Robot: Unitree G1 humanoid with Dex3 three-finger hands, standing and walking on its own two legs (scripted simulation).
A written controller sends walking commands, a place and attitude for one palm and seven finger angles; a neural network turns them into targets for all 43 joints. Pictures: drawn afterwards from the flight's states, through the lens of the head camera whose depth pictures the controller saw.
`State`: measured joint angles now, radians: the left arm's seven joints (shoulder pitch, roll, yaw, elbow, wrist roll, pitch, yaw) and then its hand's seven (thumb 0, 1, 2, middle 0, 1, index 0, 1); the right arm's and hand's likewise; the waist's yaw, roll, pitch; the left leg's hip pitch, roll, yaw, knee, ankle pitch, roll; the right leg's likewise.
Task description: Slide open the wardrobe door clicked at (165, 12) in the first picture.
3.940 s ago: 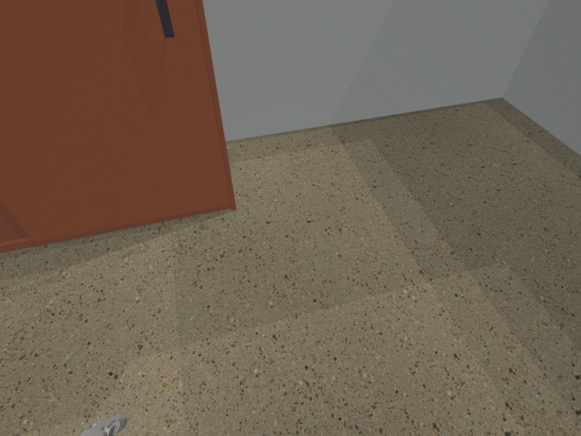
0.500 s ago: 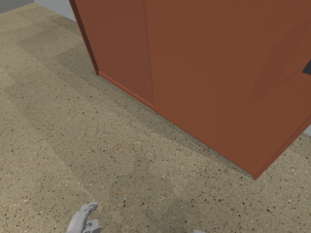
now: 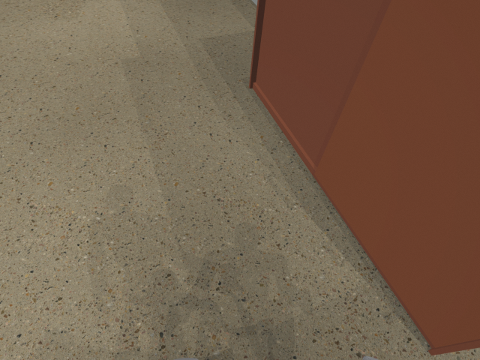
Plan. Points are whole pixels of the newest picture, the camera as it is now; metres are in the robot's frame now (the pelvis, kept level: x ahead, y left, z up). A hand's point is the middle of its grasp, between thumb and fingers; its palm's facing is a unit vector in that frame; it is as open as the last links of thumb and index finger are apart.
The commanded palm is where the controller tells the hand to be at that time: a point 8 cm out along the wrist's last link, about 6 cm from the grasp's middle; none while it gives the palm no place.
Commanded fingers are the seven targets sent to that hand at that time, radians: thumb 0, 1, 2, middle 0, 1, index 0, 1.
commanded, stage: walk to a spot facing it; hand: right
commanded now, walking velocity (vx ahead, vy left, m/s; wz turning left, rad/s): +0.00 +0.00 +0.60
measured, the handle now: out of the picture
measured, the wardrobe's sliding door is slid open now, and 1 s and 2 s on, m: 0.00 0.00 0.00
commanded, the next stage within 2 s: turn to face it in 1.38 s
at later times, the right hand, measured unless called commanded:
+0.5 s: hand out of the picture +0.11 -0.20 -0.16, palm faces -0.19 +0.96 -0.21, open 7.4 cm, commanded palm none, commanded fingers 0.00 -0.90 -0.90 0.20 0.30 0.20 0.30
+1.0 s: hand (333, 352) +0.17 -0.16 -0.15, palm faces -0.56 +0.80 -0.21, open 7.4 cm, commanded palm none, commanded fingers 0.00 -0.90 -0.90 0.20 0.30 0.20 0.30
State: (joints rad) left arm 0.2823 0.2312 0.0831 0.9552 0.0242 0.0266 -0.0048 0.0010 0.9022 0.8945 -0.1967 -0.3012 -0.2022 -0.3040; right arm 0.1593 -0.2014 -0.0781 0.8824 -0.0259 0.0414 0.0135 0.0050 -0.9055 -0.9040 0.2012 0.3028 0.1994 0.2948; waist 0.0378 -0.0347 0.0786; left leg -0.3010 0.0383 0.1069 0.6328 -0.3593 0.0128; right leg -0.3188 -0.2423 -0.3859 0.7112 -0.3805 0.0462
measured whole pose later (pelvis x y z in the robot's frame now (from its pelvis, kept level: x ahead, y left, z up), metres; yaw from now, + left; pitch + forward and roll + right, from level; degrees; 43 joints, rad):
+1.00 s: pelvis -0.02 -0.04 +0.02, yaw +36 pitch +0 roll +1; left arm 0.27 0.20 0.05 0.95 0.03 0.01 0.01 0.00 0.90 0.89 -0.20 -0.30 -0.20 -0.30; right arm 0.17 -0.24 -0.10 0.92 -0.03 0.09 0.03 0.01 -0.91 -0.90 0.20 0.30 0.20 0.29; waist 0.03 0.00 0.08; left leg -0.37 0.07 0.06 0.85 -0.45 -0.07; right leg -0.21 -0.15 -0.35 0.50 -0.28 -0.02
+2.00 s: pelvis +0.18 +0.10 +0.02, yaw +34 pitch +0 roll +4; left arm 0.30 0.16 0.06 1.00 0.02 0.01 0.00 0.00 0.91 0.89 -0.20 -0.30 -0.20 -0.30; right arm 0.16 -0.21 -0.09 0.97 -0.03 0.04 -0.03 0.00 -0.91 -0.90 0.20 0.30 0.20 0.29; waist 0.04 0.03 0.00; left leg -0.52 0.06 -0.05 1.10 -0.24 -0.10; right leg -0.29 0.12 0.02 0.39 -0.09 -0.15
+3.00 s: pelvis +0.12 +0.19 +0.02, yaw -3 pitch -1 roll -2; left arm 0.14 0.28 0.08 0.94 0.02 0.10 -0.03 0.00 0.91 0.90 -0.19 -0.30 -0.20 -0.30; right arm 0.26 -0.18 -0.02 0.89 -0.03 0.01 -0.03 0.00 -0.92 -0.90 0.21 0.30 0.21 0.30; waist 0.00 -0.01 0.09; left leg -0.16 0.12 0.20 0.52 -0.35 0.00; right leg -0.42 -0.04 -0.01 0.95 -0.41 0.09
